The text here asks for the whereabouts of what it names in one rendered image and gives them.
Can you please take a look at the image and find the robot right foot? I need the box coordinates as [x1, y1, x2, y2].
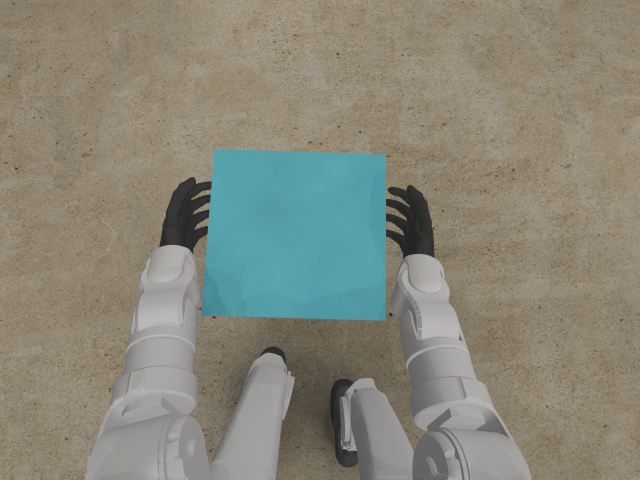
[330, 379, 358, 468]

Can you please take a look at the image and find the carton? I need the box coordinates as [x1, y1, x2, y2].
[201, 149, 386, 321]

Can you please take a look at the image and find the left robot hand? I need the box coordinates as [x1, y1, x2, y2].
[159, 177, 212, 254]

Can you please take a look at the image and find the robot left upper arm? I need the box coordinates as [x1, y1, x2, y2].
[86, 413, 211, 480]

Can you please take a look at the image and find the left robot forearm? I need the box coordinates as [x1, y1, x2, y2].
[85, 245, 200, 480]

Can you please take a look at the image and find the robot right upper arm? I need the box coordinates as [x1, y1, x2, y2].
[412, 427, 531, 480]

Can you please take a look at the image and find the right robot hand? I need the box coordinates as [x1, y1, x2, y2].
[386, 185, 435, 259]

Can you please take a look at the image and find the robot left thigh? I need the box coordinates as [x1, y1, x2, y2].
[209, 362, 295, 480]

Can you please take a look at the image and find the right robot forearm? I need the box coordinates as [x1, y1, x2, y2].
[390, 254, 532, 480]

